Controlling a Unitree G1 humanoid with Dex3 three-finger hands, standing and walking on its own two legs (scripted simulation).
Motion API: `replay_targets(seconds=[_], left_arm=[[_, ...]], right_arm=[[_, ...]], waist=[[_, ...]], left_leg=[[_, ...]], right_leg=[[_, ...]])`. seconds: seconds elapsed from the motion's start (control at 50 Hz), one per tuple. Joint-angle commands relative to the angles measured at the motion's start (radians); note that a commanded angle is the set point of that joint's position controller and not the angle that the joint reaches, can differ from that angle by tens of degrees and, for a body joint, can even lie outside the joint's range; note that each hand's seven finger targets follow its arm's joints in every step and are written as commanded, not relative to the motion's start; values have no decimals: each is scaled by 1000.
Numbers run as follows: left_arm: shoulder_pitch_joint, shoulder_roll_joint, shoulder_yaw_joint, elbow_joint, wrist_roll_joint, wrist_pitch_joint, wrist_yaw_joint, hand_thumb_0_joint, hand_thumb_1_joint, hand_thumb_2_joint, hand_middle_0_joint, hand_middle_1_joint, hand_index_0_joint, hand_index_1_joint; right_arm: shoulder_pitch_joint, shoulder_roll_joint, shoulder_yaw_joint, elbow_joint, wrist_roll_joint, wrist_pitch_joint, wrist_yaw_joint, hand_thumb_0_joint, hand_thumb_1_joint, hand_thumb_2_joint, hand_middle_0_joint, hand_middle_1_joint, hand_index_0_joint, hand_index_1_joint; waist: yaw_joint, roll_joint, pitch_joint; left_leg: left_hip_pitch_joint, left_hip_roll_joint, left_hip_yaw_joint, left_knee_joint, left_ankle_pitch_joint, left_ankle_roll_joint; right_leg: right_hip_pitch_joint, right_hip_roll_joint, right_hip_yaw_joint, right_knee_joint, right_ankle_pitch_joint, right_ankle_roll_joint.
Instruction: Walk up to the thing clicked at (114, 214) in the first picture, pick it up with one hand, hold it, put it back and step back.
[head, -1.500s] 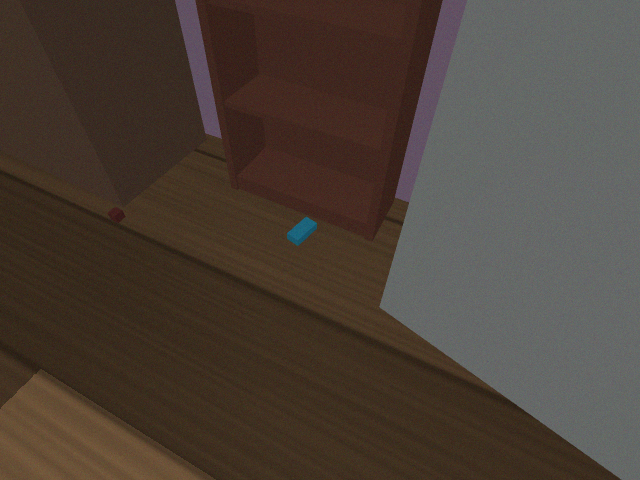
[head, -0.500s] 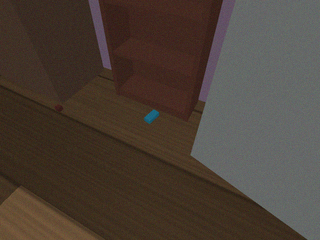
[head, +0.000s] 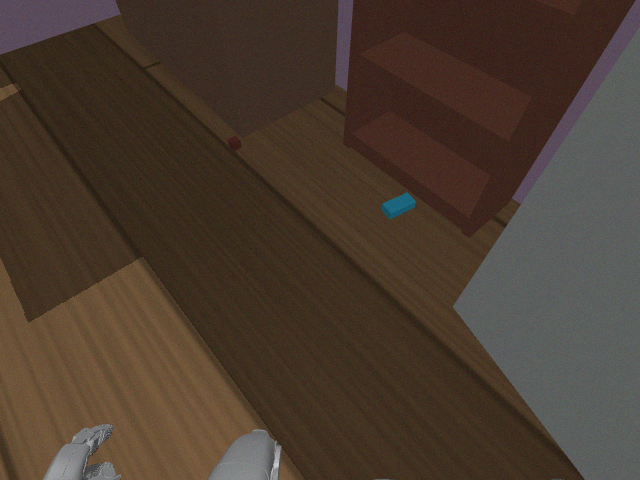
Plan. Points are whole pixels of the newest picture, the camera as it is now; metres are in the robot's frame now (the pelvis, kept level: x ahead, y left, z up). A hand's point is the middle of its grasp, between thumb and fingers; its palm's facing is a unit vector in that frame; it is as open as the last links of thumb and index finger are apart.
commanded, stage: walk up
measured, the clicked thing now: (234, 143) +1.50 +0.36 -0.75
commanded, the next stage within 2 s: none
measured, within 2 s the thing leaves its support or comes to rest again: neither
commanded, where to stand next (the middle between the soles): +0.08 +0.03 m, yaw +52 degrees
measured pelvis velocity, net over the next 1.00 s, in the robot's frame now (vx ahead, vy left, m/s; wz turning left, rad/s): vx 0.02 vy -0.02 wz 0.72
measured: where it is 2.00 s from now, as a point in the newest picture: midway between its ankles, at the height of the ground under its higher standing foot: outside the picture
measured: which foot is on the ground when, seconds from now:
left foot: up 0.00-0.22, down 0.24-0.58, up 0.60-0.96, down 0.98-1.00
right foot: down 0.00-0.24, up 0.26-0.54, down 0.56-1.00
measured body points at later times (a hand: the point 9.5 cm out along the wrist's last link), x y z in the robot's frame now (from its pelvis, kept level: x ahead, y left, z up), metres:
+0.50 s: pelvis +0.03 -0.01 -0.02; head +0.07 +0.01 +0.43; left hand -0.01 +0.32 -0.13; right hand +0.26 -0.26 -0.11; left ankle +0.01 +0.13 -0.74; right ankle +0.11 -0.13 -0.72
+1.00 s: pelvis +0.02 -0.02 -0.03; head +0.05 +0.01 +0.42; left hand -0.16 +0.29 -0.12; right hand +0.30 -0.22 -0.13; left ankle -0.06 +0.09 -0.74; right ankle +0.13 -0.13 -0.74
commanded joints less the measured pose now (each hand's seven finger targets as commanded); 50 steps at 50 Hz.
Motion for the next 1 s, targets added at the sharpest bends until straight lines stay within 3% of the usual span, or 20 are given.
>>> replay_targets(seconds=[0.0, 0.08, 0.18, 0.2, 0.22, 0.24, 0.26, 0.34, 0.44, 0.5, 0.52, 0.54, 0.56, 0.58, 0.62, 0.68, 0.82, 0.92, 0.96, 0.98], left_arm=[[-38, 202, 52, -120, -1, -52, 16, 0, 900, 900, -200, -300, -200, -300], [71, 247, 60, -154, 2, -57, -4, 0, 900, 900, -200, -300, -200, -300], [51, 286, 53, -189, -23, -38, -18, 0, 900, 900, -200, -300, -200, -300], [74, 241, 40, -201, -30, -38, -14, 0, 900, 900, -200, -300, -200, -300], [119, 169, 22, -213, -38, -34, -12, 0, 900, 900, -200, -300, -200, -300], [148, 153, 13, -217, -32, -22, -13, 0, 900, 900, -200, -300, -200, -300], [110, 219, 26, -227, -29, -22, -5, 0, 900, 900, -200, -300, -200, -300], [136, 237, 37, -181, -33, -36, -9, 0, 900, 900, -200, -300, -200, -300], [175, 209, 38, -176, -38, -55, 16, 0, 900, 900, -200, -300, -200, -300], [293, 199, 43, -143, -42, -72, 33, 0, 900, 900, -200, -300, -200, -300], [348, 235, 56, -131, -36, -81, 43, 0, 900, 900, -200, -300, -200, -300], [386, 351, 85, -130, -14, -90, 53, 0, 900, 900, -200, -300, -200, -300], [286, 398, 90, -166, -4, -90, 57, 0, 900, 900, -200, -300, -200, -300], [159, 431, 93, -200, -7, -84, 58, 0, 900, 900, -200, -300, -200, -300], [107, 355, 83, -213, -13, -93, 60, 0, 900, 900, -200, -300, -200, -300], [136, 309, 73, -166, -13, -97, 63, 0, 900, 900, -200, -300, -200, -300], [198, 348, 94, -192, 3, -104, 36, 0, 900, 900, -200, -300, -200, -300], [160, 345, 73, -192, -16, -76, 19, 0, 900, 900, -200, -300, -200, -300], [228, 256, 39, -181, -24, -57, 20, 0, 900, 900, -200, -300, -200, -300], [227, 185, 18, -197, -33, -51, 19, 0, 900, 900, -200, -300, -200, -300]], right_arm=[[60, -138, -35, -101, 6, -21, 24, 0, -900, -900, 200, 300, 200, 300], [-46, -129, -30, -179, 7, -26, 33, 0, -900, -900, 200, 300, 200, 300], [99, -167, -62, -157, 3, -52, 12, 0, -900, -900, 200, 300, 200, 300], [173, -206, -80, -143, -3, -63, 1, 0, -900, -900, 200, 300, 200, 300], [169, -289, -98, -165, -10, -71, -12, 0, -900, -900, 200, 300, 200, 300], [126, -322, -97, -200, -9, -77, -25, 0, -900, -900, 200, 300, 200, 300], [131, -336, -100, -212, 9, -78, -28, 0, -900, -900, 200, 300, 200, 300], [39, -239, -59, -253, 25, -74, -41, 0, -900, -900, 200, 300, 200, 300], [28, -244, -59, -293, -1, -57, -26, 0, -900, -900, 200, 300, 200, 300], [-58, -235, -60, -334, -1, -37, -16, 0, -900, -900, 200, 300, 200, 300], [-80, -188, -46, -349, 9, -32, -17, 0, -900, -900, 200, 300, 200, 300], [-94, -123, -29, -375, 20, -29, -19, 0, -900, -900, 200, 300, 200, 300], [-1, -118, -30, -351, 9, -18, -31, 0, -900, -900, 200, 300, 200, 300], [47, -200, -54, -320, 0, -4, -34, 0, -900, -900, 200, 300, 200, 300], [36, -260, -81, -280, -1, -4, -13, 0, -900, -900, 200, 300, 200, 300], [98, -200, -76, -241, 8, -1, 24, 0, -900, -900, 200, 300, 200, 300], [-23, -186, -53, -227, 17, -26, 36, 0, -900, -900, 200, 300, 200, 300], [84, -192, -52, -140, 27, -53, 18, 0, -900, -900, 200, 300, 200, 300], [158, -250, -69, -109, 13, -65, -2, 0, -900, -900, 200, 300, 200, 300], [139, -345, -84, -134, -4, -68, -11, 0, -900, -900, 200, 300, 200, 300]], waist=[[7, -125, -74], [79, -143, -71], [-14, -80, -173], [-55, 37, -221], [-46, 289, -226], [-3, 254, -240], [-38, 208, -248], [-6, 190, -178], [-1, 220, -135], [63, 193, -186], [106, 92, -207], [139, -195, -187], [63, -228, -162], [27, -191, -148], [2, -76, -48], [-10, -137, -62], [75, -227, -94], [20, -140, -171], [-18, 95, -211], [-12, 338, -153]], left_leg=[[-70, 61, 26, -7, 86, 13], [-8, 71, 84, -219, 72, 21], [326, 14, 174, -471, 153, 45], [485, 24, 88, -570, 196, 86], [611, 199, -251, -631, 357, 169], [602, 354, -509, -576, 476, 271], [537, 422, -574, -601, 410, 363], [382, 227, -260, -544, 411, 239], [153, 190, -270, -494, 602, 253], [82, 110, -244, -350, 574, 196], [30, 50, -216, -244, 423, 145], [-163, -90, -123, -11, 159, 76], [-192, -84, -112, 126, -227, 34], [-153, -7, -140, 254, -218, 36], [-128, 43, -137, 318, -113, 17], [-101, 23, -83, 264, 56, 12], [-32, 89, 28, -139, -42, -10], [258, 20, 137, -393, 33, 26], [407, 53, -48, -554, -70, 89], [423, 270, -468, -651, -89, 182]], right_leg=[[119, -205, 73, -157, 390, -124], [158, -246, 56, -137, 418, -124], [9, -252, -68, 112, 379, -74], [-89, -182, -111, 332, 342, -24], [-334, -41, -130, 553, -57, 40], [-455, 16, -34, 622, -314, 61], [-398, -30, 85, 621, -324, 49], [-337, -50, 83, 489, -206, 38], [-168, 10, 18, 351, -184, 36], [1, 53, -20, 101, 30, 15], [75, 17, 18, -34, 123, 7], [155, -218, 326, -151, 158, -36], [58, -473, 582, -241, 164, -105], [-48, -541, 699, -296, -20, -223], [-142, -455, 460, -252, -20, -240], [-115, -231, 138, -180, -66, -88], [17, -307, 71, -134, -26, -153], [-111, -320, -15, 54, 12, -108], [-253, -235, -62, 356, -128, -27], [-493, -87, -92, 559, -309, 43]])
